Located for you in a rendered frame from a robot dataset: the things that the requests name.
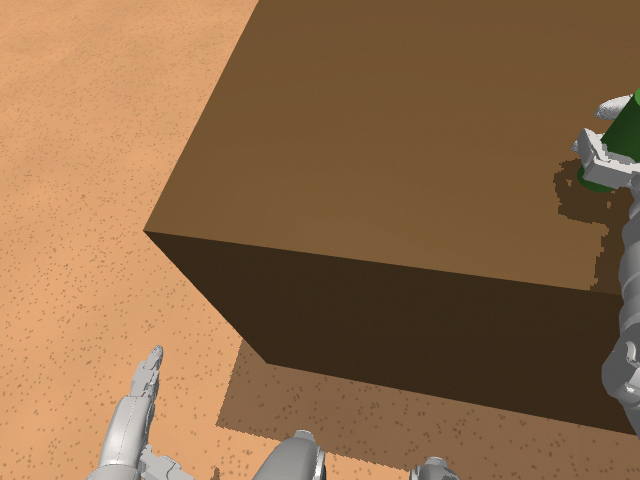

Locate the left robot hand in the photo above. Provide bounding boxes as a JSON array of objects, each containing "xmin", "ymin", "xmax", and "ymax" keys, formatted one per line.
[{"xmin": 97, "ymin": 345, "xmax": 194, "ymax": 480}]

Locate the right robot hand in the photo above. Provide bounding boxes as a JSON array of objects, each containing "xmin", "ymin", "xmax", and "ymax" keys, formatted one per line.
[{"xmin": 570, "ymin": 94, "xmax": 640, "ymax": 200}]

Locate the right robot arm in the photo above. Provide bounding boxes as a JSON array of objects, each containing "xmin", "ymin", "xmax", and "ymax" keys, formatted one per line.
[{"xmin": 601, "ymin": 196, "xmax": 640, "ymax": 440}]

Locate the left robot arm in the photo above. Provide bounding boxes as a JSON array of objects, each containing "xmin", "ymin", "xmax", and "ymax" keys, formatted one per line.
[{"xmin": 85, "ymin": 464, "xmax": 141, "ymax": 480}]

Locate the can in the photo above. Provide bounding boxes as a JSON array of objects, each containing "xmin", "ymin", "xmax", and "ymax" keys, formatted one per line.
[{"xmin": 577, "ymin": 88, "xmax": 640, "ymax": 193}]

